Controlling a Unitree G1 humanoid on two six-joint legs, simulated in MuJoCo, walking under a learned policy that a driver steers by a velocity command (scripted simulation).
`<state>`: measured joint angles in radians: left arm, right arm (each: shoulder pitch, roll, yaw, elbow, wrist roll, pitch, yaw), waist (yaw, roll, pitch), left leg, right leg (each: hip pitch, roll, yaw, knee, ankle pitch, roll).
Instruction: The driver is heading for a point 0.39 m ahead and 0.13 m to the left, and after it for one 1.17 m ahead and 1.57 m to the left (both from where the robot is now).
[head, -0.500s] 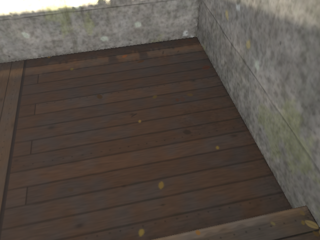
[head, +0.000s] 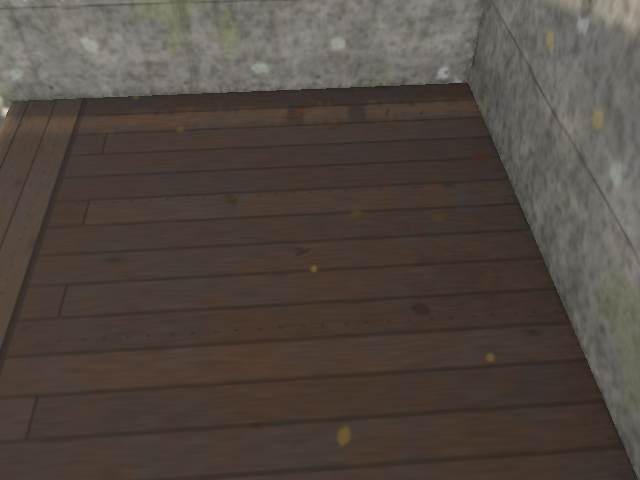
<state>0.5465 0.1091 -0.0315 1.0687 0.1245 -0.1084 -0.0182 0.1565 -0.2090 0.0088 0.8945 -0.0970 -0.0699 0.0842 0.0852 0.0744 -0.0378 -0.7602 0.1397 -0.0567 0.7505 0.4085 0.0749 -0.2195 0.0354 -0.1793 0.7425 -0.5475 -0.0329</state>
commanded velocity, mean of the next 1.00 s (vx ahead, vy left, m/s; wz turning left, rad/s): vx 0.09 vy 0.00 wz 0.53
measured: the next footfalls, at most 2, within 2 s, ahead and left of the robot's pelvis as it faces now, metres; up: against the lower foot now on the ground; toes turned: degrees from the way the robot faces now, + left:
left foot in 0.16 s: +0.24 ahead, +0.15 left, -0.15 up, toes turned +12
right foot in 0.60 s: +0.29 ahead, -0.08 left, -0.15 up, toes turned +23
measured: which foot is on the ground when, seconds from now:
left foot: up 0.00-0.14, down 0.16-0.62, up 0.64-1.00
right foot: down 0.00-0.16, up 0.18-0.58, down 0.60-1.00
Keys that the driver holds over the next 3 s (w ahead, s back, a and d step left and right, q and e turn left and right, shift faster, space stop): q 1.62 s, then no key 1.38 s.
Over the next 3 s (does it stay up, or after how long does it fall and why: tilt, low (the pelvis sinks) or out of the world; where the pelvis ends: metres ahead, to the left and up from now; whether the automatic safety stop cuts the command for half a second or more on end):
stays up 0.22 0.01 -0.11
